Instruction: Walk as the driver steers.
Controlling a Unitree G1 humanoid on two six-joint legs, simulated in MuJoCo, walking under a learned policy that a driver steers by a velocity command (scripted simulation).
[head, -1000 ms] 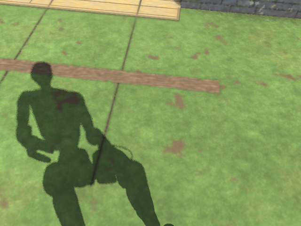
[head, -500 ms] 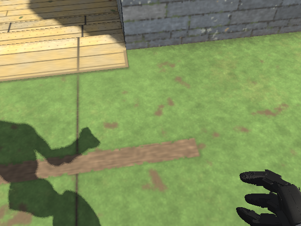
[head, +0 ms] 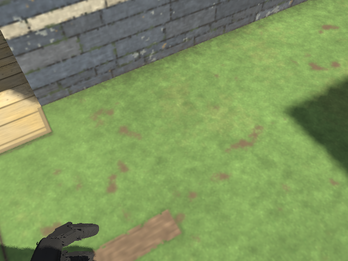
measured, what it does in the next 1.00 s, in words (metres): walks ahead: left foot, then right foot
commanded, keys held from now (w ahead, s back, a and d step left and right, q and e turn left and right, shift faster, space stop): q+shift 0.32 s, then e+shift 0.32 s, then w+e+shift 0.26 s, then w+q+shift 0.06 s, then shift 0.04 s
